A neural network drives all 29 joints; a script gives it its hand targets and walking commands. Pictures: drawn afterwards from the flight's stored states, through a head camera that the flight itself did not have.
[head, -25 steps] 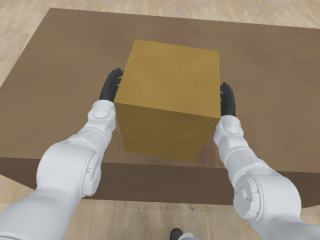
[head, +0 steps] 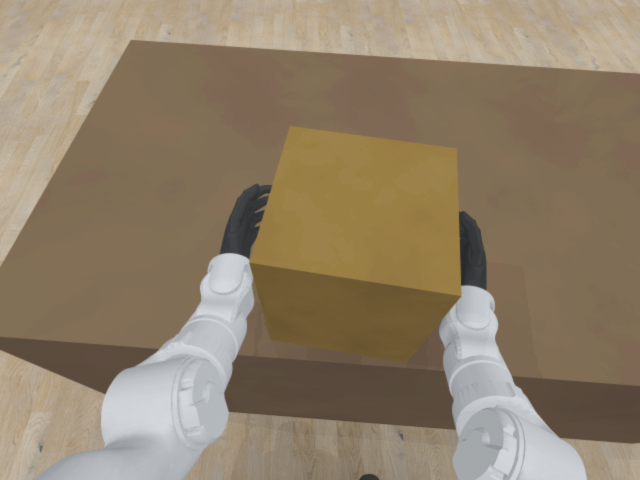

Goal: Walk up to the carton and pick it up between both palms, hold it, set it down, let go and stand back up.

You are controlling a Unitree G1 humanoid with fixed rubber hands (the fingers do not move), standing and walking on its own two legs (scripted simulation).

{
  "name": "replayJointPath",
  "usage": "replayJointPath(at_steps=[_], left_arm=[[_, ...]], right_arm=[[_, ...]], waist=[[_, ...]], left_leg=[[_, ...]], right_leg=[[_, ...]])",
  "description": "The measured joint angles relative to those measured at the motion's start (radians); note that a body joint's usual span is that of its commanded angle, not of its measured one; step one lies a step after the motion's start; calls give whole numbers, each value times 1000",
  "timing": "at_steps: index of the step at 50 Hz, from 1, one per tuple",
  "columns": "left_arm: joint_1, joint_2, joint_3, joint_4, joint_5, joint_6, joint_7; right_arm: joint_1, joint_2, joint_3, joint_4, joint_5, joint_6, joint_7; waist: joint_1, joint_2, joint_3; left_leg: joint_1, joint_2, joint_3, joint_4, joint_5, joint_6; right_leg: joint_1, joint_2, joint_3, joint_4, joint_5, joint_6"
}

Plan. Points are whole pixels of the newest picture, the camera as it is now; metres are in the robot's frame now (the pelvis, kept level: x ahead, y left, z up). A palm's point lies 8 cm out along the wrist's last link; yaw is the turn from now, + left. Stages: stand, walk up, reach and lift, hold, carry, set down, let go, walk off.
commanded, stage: reach and lift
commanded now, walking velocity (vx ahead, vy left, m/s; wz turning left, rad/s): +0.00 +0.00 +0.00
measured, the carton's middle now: (353, 254) +0.41 -0.06 -0.02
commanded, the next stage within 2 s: none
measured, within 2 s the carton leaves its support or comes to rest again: leaves its support in 1.92 s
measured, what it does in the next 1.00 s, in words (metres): stands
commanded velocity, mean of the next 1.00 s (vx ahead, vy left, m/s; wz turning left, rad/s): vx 0.00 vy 0.00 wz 0.00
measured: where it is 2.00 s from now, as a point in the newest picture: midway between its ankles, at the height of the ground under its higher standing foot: outside the picture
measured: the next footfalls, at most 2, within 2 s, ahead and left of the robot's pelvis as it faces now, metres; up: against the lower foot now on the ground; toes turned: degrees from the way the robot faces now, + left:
none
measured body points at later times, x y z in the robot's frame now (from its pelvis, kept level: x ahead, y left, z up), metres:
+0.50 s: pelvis +0.00 +0.00 +0.00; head +0.10 +0.01 +0.44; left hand +0.44 +0.09 +0.01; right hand +0.38 -0.21 +0.00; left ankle -0.05 +0.14 -0.74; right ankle +0.01 -0.14 -0.74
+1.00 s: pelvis -0.01 +0.00 +0.00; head +0.10 +0.01 +0.44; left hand +0.44 +0.09 +0.01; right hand +0.38 -0.21 +0.00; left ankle -0.05 +0.14 -0.74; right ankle +0.01 -0.14 -0.74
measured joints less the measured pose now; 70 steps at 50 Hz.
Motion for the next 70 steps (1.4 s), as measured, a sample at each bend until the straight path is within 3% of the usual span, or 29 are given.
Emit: replayJointPath(at_steps=[14,48,58,70], left_arm=[[30,-35,19,-107,64,55,3],[1,-16,7,-72,60,50,4],[5,-2,-44,-70,29,50,11],[-16,18,-115,3,-41,-13,37]], right_arm=[[0,0,-26,-6,-15,-3,7],[-10,-9,-12,36,24,-36,-13],[-14,-19,9,78,40,-78,-32],[-38,-66,89,176,109,-151,-59]], waist=[[-3,-9,9],[13,-28,-30],[13,-18,-51],[27,-15,-81]], left_leg=[[12,-2,10,-26,15,6],[-34,4,33,-53,44,1],[-59,10,31,-51,48,-4],[-105,11,34,-37,54,-5]], right_leg=[[24,-5,-4,-48,25,5],[-25,-2,-1,-72,53,-3],[-43,2,-7,-81,61,-8],[-84,3,-6,-78,74,-10]])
